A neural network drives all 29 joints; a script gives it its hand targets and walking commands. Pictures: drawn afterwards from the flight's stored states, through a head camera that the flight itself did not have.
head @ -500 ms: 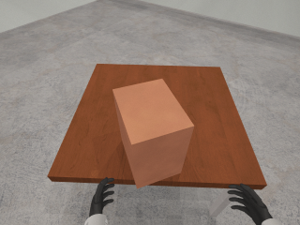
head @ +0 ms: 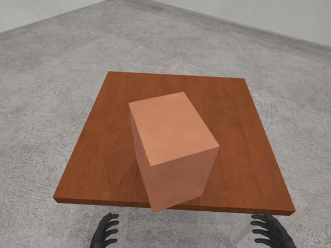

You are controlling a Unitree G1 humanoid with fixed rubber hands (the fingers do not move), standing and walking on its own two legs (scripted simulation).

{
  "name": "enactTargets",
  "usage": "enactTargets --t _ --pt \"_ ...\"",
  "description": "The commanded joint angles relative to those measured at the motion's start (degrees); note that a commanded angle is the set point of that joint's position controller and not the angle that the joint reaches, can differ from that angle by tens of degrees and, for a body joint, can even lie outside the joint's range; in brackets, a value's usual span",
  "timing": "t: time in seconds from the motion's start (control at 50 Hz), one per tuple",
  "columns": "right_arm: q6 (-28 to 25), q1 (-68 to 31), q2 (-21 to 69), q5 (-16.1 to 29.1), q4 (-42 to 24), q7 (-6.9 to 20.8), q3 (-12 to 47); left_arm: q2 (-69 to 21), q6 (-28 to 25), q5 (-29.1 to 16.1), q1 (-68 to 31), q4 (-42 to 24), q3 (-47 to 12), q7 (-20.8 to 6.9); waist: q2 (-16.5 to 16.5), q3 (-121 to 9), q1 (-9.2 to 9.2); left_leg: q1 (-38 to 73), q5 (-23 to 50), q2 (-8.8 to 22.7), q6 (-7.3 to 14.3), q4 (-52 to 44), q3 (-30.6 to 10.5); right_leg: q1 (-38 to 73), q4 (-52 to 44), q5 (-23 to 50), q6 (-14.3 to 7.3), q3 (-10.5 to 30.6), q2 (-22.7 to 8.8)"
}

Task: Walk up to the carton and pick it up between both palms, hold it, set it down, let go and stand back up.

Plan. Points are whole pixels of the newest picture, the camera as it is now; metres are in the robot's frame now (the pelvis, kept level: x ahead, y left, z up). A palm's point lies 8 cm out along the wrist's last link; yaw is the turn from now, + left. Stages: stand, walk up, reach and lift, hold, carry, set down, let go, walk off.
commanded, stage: set down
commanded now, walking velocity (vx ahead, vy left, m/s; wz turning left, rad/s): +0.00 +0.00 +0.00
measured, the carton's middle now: (168, 153) +0.43 +0.02 -0.07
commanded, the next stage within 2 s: let go in 1.04 s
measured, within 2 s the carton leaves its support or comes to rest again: neither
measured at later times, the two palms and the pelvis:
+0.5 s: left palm out of the picture +0.15 +0.21 -0.08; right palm out of the picture +0.15 -0.23 -0.08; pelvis +0.01 +0.01 +0.00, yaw +0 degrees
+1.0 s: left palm out of the picture +0.15 +0.24 -0.08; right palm out of the picture +0.14 -0.22 -0.08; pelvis +0.01 +0.02 +0.01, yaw +0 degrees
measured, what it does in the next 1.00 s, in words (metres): stands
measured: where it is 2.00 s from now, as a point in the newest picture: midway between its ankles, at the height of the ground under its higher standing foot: outside the picture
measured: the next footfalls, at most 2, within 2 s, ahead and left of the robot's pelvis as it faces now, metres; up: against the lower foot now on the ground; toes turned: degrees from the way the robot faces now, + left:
none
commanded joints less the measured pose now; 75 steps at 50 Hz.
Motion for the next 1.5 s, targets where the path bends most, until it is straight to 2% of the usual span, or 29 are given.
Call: enactTargets --t 0.0,0.1,0.12,0.2,0.24,0.26,0.3,0.32,0.34,0.4,0.44,0.46,0.52,0.54,0.56,0.58,0.68,0.72,0.74,0.76,0.78,0.84,0.94,0.96,0.98,1.2,1.3,1.34,1.48 --pt "-2.3 -2.5 -9.3 -0.3 -4.7 -1.0 -2.5 1.5 -2.0 0.6 -3.2 -7.7 1.0 -0.8 0.1 -6.1 -0.17 10.6 16.3 -3.9 0.4 -1.1 1.8 -3.5 -6.8 16.4 -0.7 0.1 -0.5" --pt "-0.9 -2.5 -8.9 -2.1 -7.0 -2.5 -2.8 3.2 0.2 0.7 -2.9 -8.1 2.0 -1.9 -1.6 -3.7 -0.99 11.6 17.1 -4.0 0.6 -3.3 1.9 -0.7 -8.9 18.1 -0.1 -0.1 -0.5" --pt "-0.9 -2.0 -8.7 -1.9 -7.4 -2.2 -3.2 2.2 -0.4 1.1 -2.6 -8.7 1.9 -1.7 -0.2 -4.0 -0.30 12.2 17.3 -3.8 0.6 -3.3 1.5 -1.6 -8.7 17.2 -0.5 -0.5 -0.3" --pt "0.0 -1.3 -7.4 -3.6 -8.8 -3.2 -3.5 3.1 0.2 1.2 -3.0 -5.1 2.8 -2.6 -2.5 -1.7 -0.69 11.3 15.9 -3.8 1.3 -4.3 1.6 -0.2 -9.7 15.6 -0.1 -0.5 -0.5" --pt "-0.3 -2.0 -8.1 -3.8 -10.7 -2.9 -4.9 2.8 -0.9 0.7 -3.4 -8.2 2.2 -2.0 -0.8 -3.5 0.16 11.9 16.8 -2.9 0.8 -4.6 1.3 -1.7 -9.0 14.5 -0.9 -1.2 0.3" --pt "0.5 -1.4 -7.1 -5.2 -9.1 -3.6 -4.6 3.1 -0.1 1.3 -3.7 -3.0 2.1 -3.1 -2.2 -1.6 -0.50 11.5 14.9 -3.0 0.9 -5.0 1.7 -2.0 -9.9 12.8 -0.6 -0.9 0.1" --pt "1.0 -1.8 -6.3 -5.5 -9.1 -4.0 -4.3 4.4 0.1 0.8 -4.5 -3.1 2.4 -3.3 -1.4 -2.2 -0.56 11.8 14.2 -3.3 0.9 -4.6 2.3 -2.0 -10.1 12.7 -0.6 -0.3 -0.6" --pt "0.3 -2.4 -7.6 -4.4 -11.8 -3.3 -4.8 4.3 -1.0 0.4 -4.8 -9.3 2.4 -2.3 -0.8 -5.0 0.09 12.7 15.5 -3.0 0.5 -4.6 1.9 -1.5 -9.4 13.6 -0.6 -0.7 -0.2" --pt "0.7 -1.4 -6.3 -5.5 -10.4 -3.8 -5.3 4.3 -0.7 0.7 -4.2 -4.7 2.1 -2.8 -0.9 -3.9 0.02 12.7 14.6 -3.1 0.9 -4.7 1.8 -2.2 -9.7 12.7 -0.5 -0.7 -0.4" --pt "1.0 -1.4 -6.7 -6.2 -10.7 -4.3 -6.2 5.2 -0.1 0.0 -4.6 -6.2 1.8 -3.3 -1.1 -5.6 -0.76 13.0 15.8 -2.8 0.4 -4.3 2.1 -2.1 -9.3 14.0 -0.3 -1.0 -0.2" --pt "1.1 -0.2 -5.3 -6.0 -10.9 -4.3 -4.9 5.7 -0.5 0.0 -3.5 -6.3 3.2 -3.3 -1.0 -4.4 0.42 12.6 17.6 -3.2 0.8 -4.0 2.3 -1.1 -9.9 15.3 -0.3 -0.2 -0.8" --pt "1.5 -0.1 -5.5 -6.8 -9.9 -5.0 -5.3 6.2 0.2 0.2 -3.9 -4.8 3.0 -4.1 -0.4 -4.4 -0.85 12.8 17.9 -3.0 0.5 -4.0 2.6 -0.4 -9.7 15.8 0.0 -0.6 -0.8" --pt "2.1 -0.2 -4.0 -6.5 -10.4 -5.5 -3.7 7.4 1.3 -0.3 -3.7 -4.5 4.0 -4.8 0.2 -3.5 -0.97 12.2 18.4 -3.6 0.6 -4.1 2.8 0.8 -10.2 16.6 0.2 0.0 -1.4" --pt "1.5 -0.1 -5.2 -6.1 -11.4 -4.9 -4.8 7.3 0.5 -0.1 -3.3 -7.9 4.2 -4.1 1.2 -5.4 -0.12 13.1 19.7 -3.3 0.4 -4.1 2.7 0.5 -9.9 17.0 -0.2 -0.7 -0.8" --pt "2.7 1.1 -3.9 -7.6 -7.9 -6.1 -4.4 8.1 2.3 0.5 -3.3 -1.4 4.5 -5.7 0.1 -1.9 -1.23 12.3 17.5 -3.8 0.8 -4.3 3.0 0.1 -10.8 15.0 0.2 0.2 -1.6" --pt "2.4 0.4 -4.6 -7.4 -10.2 -6.0 -4.9 8.0 2.6 0.5 -3.8 -5.7 4.5 -5.5 1.3 -3.3 -0.65 12.8 19.8 -3.3 0.3 -4.2 2.9 0.2 -9.9 17.0 0.0 -0.9 -1.0" --pt "2.2 1.2 -3.8 -7.1 -11.6 -6.2 -5.4 8.2 2.2 0.1 -2.6 -8.4 4.3 -5.3 3.0 -4.6 -0.50 14.1 23.3 -2.9 -0.1 -4.0 2.2 1.6 -10.3 18.3 -0.4 -1.2 -0.7" --pt "3.1 1.8 -3.3 -8.5 -10.3 -7.2 -5.6 8.7 4.1 0.1 -2.2 -3.2 4.4 -6.7 0.8 -2.3 -1.20 12.8 20.8 -3.3 0.5 -4.1 2.6 0.9 -10.7 17.5 0.1 -0.7 -1.0" --pt "2.5 2.5 -4.4 -7.8 -12.6 -6.6 -5.8 8.0 3.0 -0.2 -1.2 -5.8 4.3 -6.1 1.5 -4.0 -0.57 13.9 22.0 -2.5 0.4 -4.4 2.1 0.9 -10.2 17.6 -0.3 -1.7 -0.4" --pt "3.3 2.6 -3.9 -8.5 -10.1 -7.3 -5.6 9.2 4.3 0.0 -1.9 -3.3 4.1 -6.9 1.8 -2.5 -1.82 12.5 20.5 -3.0 0.4 -4.4 2.5 1.2 -10.6 17.1 0.1 -0.9 -1.0" --pt "3.7 2.1 -3.7 -9.2 -10.9 -7.7 -6.0 9.8 4.8 -0.3 -2.1 -3.6 4.2 -7.5 1.2 -2.0 -1.74 12.6 20.3 -2.8 0.1 -5.0 2.9 1.2 -10.8 16.6 0.1 -1.2 -0.9" --pt "3.1 1.6 -4.0 -9.0 -13.3 -7.2 -6.8 9.2 3.7 -1.2 -2.8 -8.5 4.0 -6.5 1.6 -3.3 -0.44 12.9 20.1 -2.3 0.1 -4.8 2.0 0.4 -10.5 15.3 -0.2 -1.7 -0.6" --pt "4.7 2.0 -3.1 -10.9 -12.6 -8.1 -7.5 9.5 5.6 -0.8 -3.2 -4.3 2.8 -7.4 1.0 -0.6 -0.81 10.8 17.5 -2.1 0.4 -5.5 2.2 0.2 -10.6 12.9 -0.3 -1.5 -0.8" --pt "3.8 2.1 -3.9 -9.9 -14.6 -7.4 -8.3 9.0 4.7 -1.0 -2.4 -7.5 2.6 -6.5 2.2 -3.0 0.30 11.5 18.0 -1.8 0.3 -5.2 1.8 -0.3 -9.7 13.6 -0.6 -2.4 -0.4" --pt "4.5 2.1 -3.6 -10.5 -15.1 -7.7 -8.0 8.9 5.5 -0.9 -3.3 -7.2 2.2 -6.8 1.6 -1.5 -0.26 10.6 15.9 -1.7 0.8 -5.6 1.6 -0.6 -10.0 12.1 -0.5 -1.9 -0.5" --pt "5.7 3.6 -0.4 -12.5 -14.8 -10.1 -7.6 12.9 6.8 -1.7 -4.0 -6.4 4.4 -8.5 0.8 -2.6 -1.25 11.7 16.1 -2.6 1.3 -4.6 2.8 1.5 -9.9 14.9 1.1 -1.0 -1.8" --pt "6.2 3.2 0.7 -12.3 -15.6 -10.5 -7.4 13.1 7.4 -1.6 -4.3 -8.0 4.6 -8.7 4.1 -1.7 -0.91 11.2 16.7 -2.6 0.7 -5.2 2.9 1.9 -9.9 14.0 0.7 -1.5 -1.9" --pt "6.3 3.4 0.3 -12.9 -15.9 -10.7 -7.7 13.0 7.9 -1.4 -3.6 -6.0 4.2 -9.2 2.3 -1.1 -0.85 11.4 16.9 -2.4 1.1 -5.0 2.8 1.5 -9.8 14.2 0.8 -1.4 -1.7" --pt "5.9 3.0 0.2 -13.1 -17.6 -11.2 -8.8 13.7 7.8 -2.1 -3.8 -8.1 3.9 -9.3 1.5 -2.8 -1.16 12.3 19.4 -2.1 0.6 -4.8 2.6 2.1 -9.2 16.0 1.1 -2.2 -1.0"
